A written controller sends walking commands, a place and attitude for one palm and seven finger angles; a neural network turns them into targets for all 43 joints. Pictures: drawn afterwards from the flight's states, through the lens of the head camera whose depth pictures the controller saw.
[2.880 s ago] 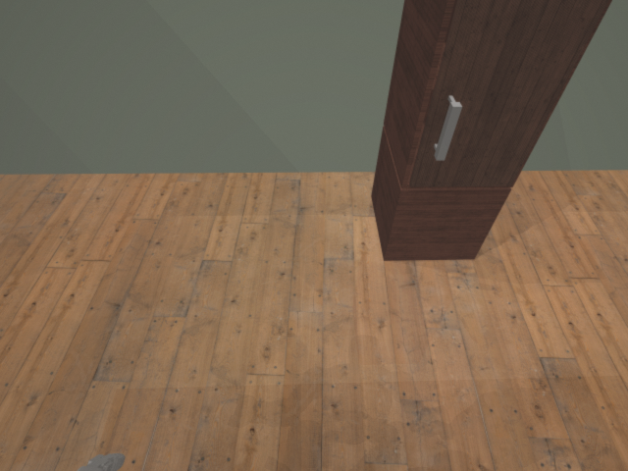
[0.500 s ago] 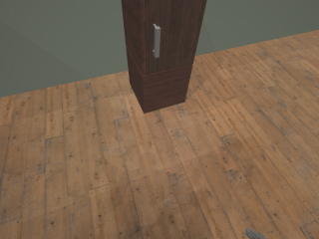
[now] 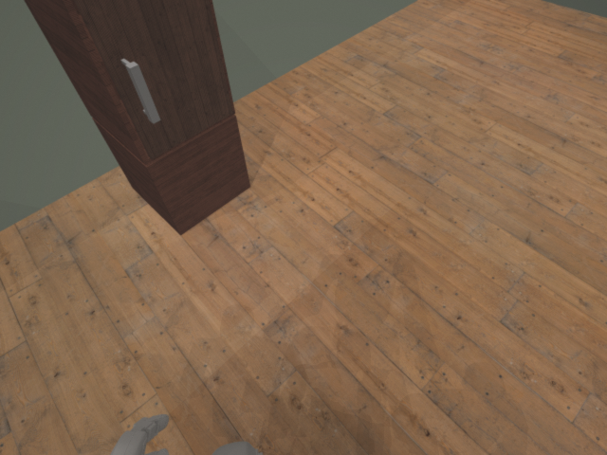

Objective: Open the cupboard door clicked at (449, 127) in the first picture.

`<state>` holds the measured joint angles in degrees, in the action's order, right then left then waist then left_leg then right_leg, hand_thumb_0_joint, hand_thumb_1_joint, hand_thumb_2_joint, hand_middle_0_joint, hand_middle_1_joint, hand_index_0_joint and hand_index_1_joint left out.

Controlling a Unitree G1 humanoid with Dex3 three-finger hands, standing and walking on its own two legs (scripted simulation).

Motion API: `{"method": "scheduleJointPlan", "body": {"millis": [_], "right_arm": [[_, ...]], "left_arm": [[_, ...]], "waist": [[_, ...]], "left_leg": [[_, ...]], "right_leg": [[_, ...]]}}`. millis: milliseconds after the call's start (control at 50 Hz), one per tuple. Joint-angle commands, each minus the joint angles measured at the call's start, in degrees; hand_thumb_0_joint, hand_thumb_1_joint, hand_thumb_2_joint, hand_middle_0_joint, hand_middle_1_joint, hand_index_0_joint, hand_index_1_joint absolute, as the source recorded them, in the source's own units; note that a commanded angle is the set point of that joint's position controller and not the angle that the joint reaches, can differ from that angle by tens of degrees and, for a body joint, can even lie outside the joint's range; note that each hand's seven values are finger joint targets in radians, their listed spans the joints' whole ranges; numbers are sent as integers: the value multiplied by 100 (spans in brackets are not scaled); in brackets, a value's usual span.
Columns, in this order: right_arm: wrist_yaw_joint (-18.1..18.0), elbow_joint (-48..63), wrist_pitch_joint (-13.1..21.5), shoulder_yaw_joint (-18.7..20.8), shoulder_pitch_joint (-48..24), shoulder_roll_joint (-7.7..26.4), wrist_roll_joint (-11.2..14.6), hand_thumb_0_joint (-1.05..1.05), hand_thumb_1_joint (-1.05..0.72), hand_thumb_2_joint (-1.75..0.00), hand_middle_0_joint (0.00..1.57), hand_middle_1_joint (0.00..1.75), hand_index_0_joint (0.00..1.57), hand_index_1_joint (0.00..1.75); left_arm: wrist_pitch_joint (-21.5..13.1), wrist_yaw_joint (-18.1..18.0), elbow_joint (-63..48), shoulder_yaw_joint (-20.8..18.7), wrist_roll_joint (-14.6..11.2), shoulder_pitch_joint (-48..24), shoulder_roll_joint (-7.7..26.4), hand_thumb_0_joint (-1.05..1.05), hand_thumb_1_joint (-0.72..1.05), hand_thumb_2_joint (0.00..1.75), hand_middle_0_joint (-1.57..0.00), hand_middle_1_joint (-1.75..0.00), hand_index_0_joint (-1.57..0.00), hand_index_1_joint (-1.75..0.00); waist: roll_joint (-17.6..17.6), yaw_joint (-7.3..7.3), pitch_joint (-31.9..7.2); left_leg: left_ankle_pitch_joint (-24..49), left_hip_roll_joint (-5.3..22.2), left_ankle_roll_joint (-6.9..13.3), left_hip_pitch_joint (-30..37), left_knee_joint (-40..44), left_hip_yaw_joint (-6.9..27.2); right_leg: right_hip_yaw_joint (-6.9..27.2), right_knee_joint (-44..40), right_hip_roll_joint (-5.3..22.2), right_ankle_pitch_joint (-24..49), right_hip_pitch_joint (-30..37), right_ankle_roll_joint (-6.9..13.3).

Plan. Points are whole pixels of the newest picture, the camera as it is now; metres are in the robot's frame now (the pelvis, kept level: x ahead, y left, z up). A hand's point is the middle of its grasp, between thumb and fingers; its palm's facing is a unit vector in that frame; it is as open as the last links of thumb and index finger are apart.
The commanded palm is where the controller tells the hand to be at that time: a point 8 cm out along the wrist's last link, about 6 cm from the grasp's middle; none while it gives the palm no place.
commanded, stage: walk to a spot facing it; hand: left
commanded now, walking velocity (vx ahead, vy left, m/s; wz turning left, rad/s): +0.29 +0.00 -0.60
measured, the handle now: (140, 91) +1.00 +0.48 -0.10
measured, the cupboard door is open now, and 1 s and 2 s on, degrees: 0 0 0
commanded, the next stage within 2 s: turn to face it in 1.58 s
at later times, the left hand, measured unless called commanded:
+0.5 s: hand (175, 399) +0.22 +0.22 -0.15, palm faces -0.25 -0.95 -0.17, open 7.4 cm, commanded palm none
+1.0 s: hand (312, 259) +0.48 +0.00 -0.15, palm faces -0.52 -0.83 -0.21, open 7.3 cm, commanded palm none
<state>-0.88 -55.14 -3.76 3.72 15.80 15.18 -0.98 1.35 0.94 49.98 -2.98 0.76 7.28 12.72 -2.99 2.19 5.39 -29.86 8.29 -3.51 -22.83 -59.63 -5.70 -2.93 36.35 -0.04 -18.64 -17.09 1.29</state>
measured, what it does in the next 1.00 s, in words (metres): walks ahead, turning right: left foot, then right foot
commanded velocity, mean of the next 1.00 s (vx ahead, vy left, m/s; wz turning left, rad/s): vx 0.34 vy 0.00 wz -0.47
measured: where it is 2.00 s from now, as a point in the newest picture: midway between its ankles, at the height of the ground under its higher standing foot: (398, 314)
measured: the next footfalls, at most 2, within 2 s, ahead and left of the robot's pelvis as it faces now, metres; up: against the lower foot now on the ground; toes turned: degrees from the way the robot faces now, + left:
left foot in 0.30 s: +0.15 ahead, +0.13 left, +0.00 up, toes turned -4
right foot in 0.80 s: +0.32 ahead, -0.19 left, +0.00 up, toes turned -37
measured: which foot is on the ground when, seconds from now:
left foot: up 0.00-0.28, down 0.30-0.80, up 0.82-1.00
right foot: down 0.00-0.30, up 0.32-0.78, down 0.80-1.00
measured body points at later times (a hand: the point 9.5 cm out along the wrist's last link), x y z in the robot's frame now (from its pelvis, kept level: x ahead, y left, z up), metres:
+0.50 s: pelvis +0.12 +0.04 +0.02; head +0.14 +0.06 +0.47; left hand +0.23 +0.27 -0.14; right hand +0.07 -0.20 -0.11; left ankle +0.11 +0.14 -0.72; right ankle +0.07 -0.10 -0.62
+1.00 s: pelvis +0.30 -0.10 +0.01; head +0.33 -0.12 +0.46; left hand +0.51 +0.05 -0.14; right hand +0.18 -0.30 -0.15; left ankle +0.35 +0.04 -0.63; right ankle +0.29 -0.17 -0.72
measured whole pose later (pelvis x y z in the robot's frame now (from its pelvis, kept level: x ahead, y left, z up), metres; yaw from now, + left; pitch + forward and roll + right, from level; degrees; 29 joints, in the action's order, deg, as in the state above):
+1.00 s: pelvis +0.30 -0.10 +0.01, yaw -32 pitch +0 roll +0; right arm -0.6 -58.2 1.0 3.2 16.5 9.4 -1.5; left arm -3.2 -0.1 56.7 -3.5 0.8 9.0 10.8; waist -0.3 3.1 3.9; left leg -18.6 10.3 -2.7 -30.2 -69.5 -3.9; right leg -7.1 29.7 -3.4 -13.7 -16.5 6.0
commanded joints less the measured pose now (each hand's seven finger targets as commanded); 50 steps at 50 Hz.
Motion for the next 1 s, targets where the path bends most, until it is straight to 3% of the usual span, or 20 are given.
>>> {"method": "scheduleJointPlan", "body": {"millis": [0, 180, 240, 260, 280, 300, 340, 380, 420, 540, 640, 700, 740, 760, 780, 800, 820, 860, 900, 980], "right_arm": [[105, 726, 274, 89, -477, 462, -83, 0, -90, -90, 20, 30, 20, 30], [166, 863, 496, 73, -561, 320, -21, 0, -90, -90, 20, 30, 20, 30], [69, 610, 620, 85, 336, 354, 7, 0, -90, -90, 20, 30, 20, 30], [-20, 417, 670, 145, 947, 675, -5, 0, -90, -90, 20, 30, 20, 30], [-48, 314, 683, 266, 1425, 1347, -120, 0, -90, -90, 20, 30, 20, 30], [-49, 409, 658, 221, 1299, 1409, -76, 0, -90, -90, 20, 30, 20, 30], [-54, 448, 715, 70, 694, 818, -86, 0, -90, -90, 20, 30, 20, 30], [-79, 453, 794, -16, 317, 504, -56, 0, -90, -90, 20, 30, 20, 30], [-102, 328, 859, -43, 522, 312, -27, 0, -90, -90, 20, 30, 20, 30], [-109, -134, 888, -18, 1197, 185, -35, 0, -90, -90, 20, 30, 20, 30], [-87, -439, 837, -9, 1542, 137, -102, 0, -90, -90, 20, 30, 20, 30], [-68, -481, 816, 50, 1466, 301, -90, 0, -90, -90, 20, 30, 20, 30], [-50, -389, 801, 89, 1154, 498, -35, 0, -90, -90, 20, 30, 20, 30], [19, -314, 798, 71, 1054, 446, 27, 0, -90, -90, 20, 30, 20, 30], [44, -122, 818, -21, 1268, -50, 128, 0, -90, -90, 20, 30, 20, 30], [-11, 128, 824, -41, 676, -22, 134, 0, -90, -90, 20, 30, 20, 30], [-17, 127, 817, 13, 540, 6, 89, 0, -90, -90, 20, 30, 20, 30], [-2, 2, 738, 13, 348, -10, -18, 0, -90, -90, 20, 30, 20, 30], [12, -158, 589, -17, 688, -222, -71, 0, -90, -90, 20, 30, 20, 30], [85, -100, 495, -16, 595, -298, -100, 0, -90, -90, 20, 30, 20, 30]], "left_arm": [[-75, -131, -259, -326, 52, 271, 1200, 0, 90, 90, -20, -30, -20, -30], [-239, -46, -37, -341, 77, 634, 1298, 0, 90, 90, -20, -30, -20, -30], [-202, -42, -81, -355, 53, 316, 1112, 0, 90, 90, -20, -30, -20, -30], [-170, -7, -164, -285, 38, 275, 790, 0, 90, 90, -20, -30, -20, -30], [-145, 71, -274, -202, -23, 442, 295, 0, 90, 90, -20, -30, -20, -30], [-186, 89, -445, -234, 34, 207, 468, 0, 90, 90, -20, -30, -20, -30], [-167, 179, -264, -348, 123, 18, 562, 0, 90, 90, -20, -30, -20, -30], [-106, 252, -18, -339, 139, 443, 389, 0, 90, 90, -20, -30, -20, -30], [-58, 245, 107, -318, 128, 616, 243, 0, 90, 90, -20, -30, -20, -30], [-33, 261, -81, -226, 137, -157, -8, 0, 90, 90, -20, -30, -20, -30], [-116, 269, -246, -130, 115, -1021, -151, 0, 90, 90, -20, -30, -20, -30], [-187, 225, -88, -150, 113, -629, -6, 0, 90, 90, -20, -30, -20, -30], [-286, 165, 295, -248, 135, 631, 255, 0, 90, 90, -20, -30, -20, -30], [-366, 113, 571, -368, 150, 1558, 707, 0, 90, 90, -20, -30, -20, -30], [-426, 15, 703, -523, 115, 2158, 1428, 0, 90, 90, -20, -30, -20, -30], [-368, -59, 746, -554, -52, 2260, 1707, 0, 90, 90, -20, -30, -20, -30], [-362, -82, 585, -528, -41, 1797, 1587, 0, 90, 90, -20, -30, -20, -30], [-411, -119, 415, -313, -40, 880, 907, 0, 90, 90, -20, -30, -20, -30], [-505, -153, 444, -231, 41, 541, 646, 0, 90, 90, -20, -30, -20, -30], [-573, -115, 570, -174, 46, 668, 424, 0, 90, 90, -20, -30, -20, -30]], "waist": [[1101, -305, -528], [1199, -336, -329], [925, 116, -499], [15, 389, -693], [-1871, 493, -841], [-1496, 390, -458], [-685, 116, 324], [-461, -181, 237], [-479, -205, -18], [-340, -28, 128], [-483, 231, 417], [-585, -11, 59], [-491, -649, -739], [-2, -1113, -1419], [1316, -1158, -2215], [1265, -1197, -2194], [1137, -998, -1882], [292, -517, -797], [218, -113, -553], [765, -2, -432]], "left_leg": [[667, 27, -91, -1053, -405, 294], [853, -402, -61, -234, 1608, 118], [1397, -569, -9, 1614, 3088, -46], [751, -72, 74, 2596, 3726, 460], [-866, 1641, 540, 3113, 4671, 2603], [-1847, 2355, 918, 2318, 5231, 3400], [-1602, 1846, 752, 1190, 5512, 2655], [57, 1298, 528, 1274, 5216, 1207], [1298, 1089, 481, 1533, 4986, 430], [3050, 1228, 829, 2503, 4761, -321], [3765, 1207, 857, 2550, 4605, -824], [5897, 1265, 777, 2736, 3735, -1179], [6732, 1132, 533, 2381, 2108, -1405], [5556, 979, 319, 1224, 713, -1361], [276, 7, 21, -880, -1271, -1110], [-467, -221, 116, -1507, -2310, -219], [151, -28, 152, -1571, -2630, 372], [998, 357, 146, -1383, -2041, 468], [1100, 382, 106, -799, -1375, 395], [1608, 269, -8, -846, -364, 220]], "right_leg": [[1992, -2203, 1383, -483, 639, 827], [2326, -2221, 1137, -618, 242, 895], [2087, -1418, 711, -617, -629, 587], [1661, -383, 218, -790, -1307, 329], [695, 1602, -566, -1578, -2425, -14], [604, 2408, -77, -1421, -2643, -66], [545, 3291, 271, -491, -2525, -110], [392, 3442, 417, 318, -2329, -210], [336, 3491, 445, 694, -2233, -273], [-65, 2531, 633, 825, -2910, -365], [-504, 843, 456, 760, -2312, -155], [-822, 319, 32, 398, -1347, 156], [-992, -205, -304, 601, 493, 377], [-466, -466, 98, 1047, 2328, 555], [2385, -805, 1984, 1374, 4063, 1275], [3544, -1469, 2566, 2333, 3778, 1615], [3317, -1762, 2518, 1506, 3029, 1516], [2178, -1935, 1985, 1419, 1390, 1179], [1500, -2162, 1655, 1514, 324, 1055], [994, -2368, 1175, 1285, 35, 944]]}}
